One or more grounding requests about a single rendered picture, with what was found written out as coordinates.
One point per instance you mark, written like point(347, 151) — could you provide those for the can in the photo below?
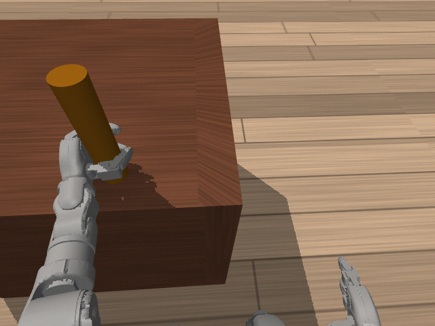
point(75, 92)

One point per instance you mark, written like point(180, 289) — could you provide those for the right robot hand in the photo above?
point(361, 310)

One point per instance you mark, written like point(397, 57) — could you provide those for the left robot hand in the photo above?
point(75, 161)

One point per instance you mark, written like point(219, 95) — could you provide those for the left robot arm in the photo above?
point(62, 294)

